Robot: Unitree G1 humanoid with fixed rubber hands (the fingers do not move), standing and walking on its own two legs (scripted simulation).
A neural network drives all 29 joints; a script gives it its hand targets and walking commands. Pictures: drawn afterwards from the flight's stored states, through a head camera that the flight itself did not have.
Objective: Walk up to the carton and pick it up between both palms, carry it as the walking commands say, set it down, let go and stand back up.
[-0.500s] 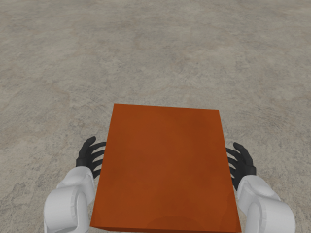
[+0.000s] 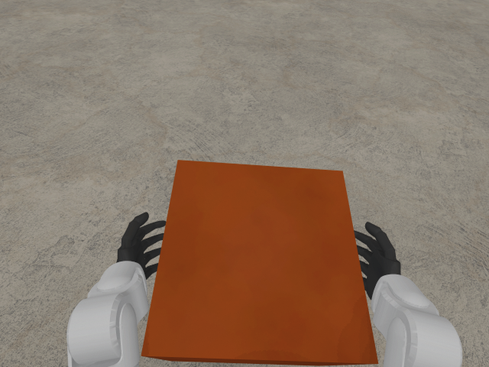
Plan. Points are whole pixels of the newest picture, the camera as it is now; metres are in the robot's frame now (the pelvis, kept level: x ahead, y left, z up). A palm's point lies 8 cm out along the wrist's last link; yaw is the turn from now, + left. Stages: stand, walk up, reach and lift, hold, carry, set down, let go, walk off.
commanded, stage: carry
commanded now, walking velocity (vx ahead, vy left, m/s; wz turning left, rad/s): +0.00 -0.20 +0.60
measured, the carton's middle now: (253, 270) +0.27 +0.01 +0.02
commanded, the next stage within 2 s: none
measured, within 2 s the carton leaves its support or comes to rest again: neither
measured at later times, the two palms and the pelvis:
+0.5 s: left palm (161, 328) +0.17 +0.13 +0.06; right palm (396, 272) +0.26 -0.20 +0.07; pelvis -0.01 -0.11 -0.01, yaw +17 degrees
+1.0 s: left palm out of the picture +0.11 +0.00 +0.07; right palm (443, 266) +0.28 -0.29 +0.06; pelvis +0.00 -0.26 -0.01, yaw +32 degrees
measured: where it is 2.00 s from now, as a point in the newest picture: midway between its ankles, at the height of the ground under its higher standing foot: outside the picture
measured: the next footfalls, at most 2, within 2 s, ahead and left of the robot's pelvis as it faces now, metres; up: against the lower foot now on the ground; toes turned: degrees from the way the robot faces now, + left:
right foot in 0.08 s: +0.04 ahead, -0.16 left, +0.00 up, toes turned -2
left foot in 0.42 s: +0.01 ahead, -0.01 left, +0.00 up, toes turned +21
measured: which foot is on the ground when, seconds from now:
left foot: down 0.00-0.08, up 0.10-0.40, down 0.42-0.82, up 0.84-1.00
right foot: up 0.00-0.06, down 0.08-0.42, up 0.44-0.82, down 0.84-1.00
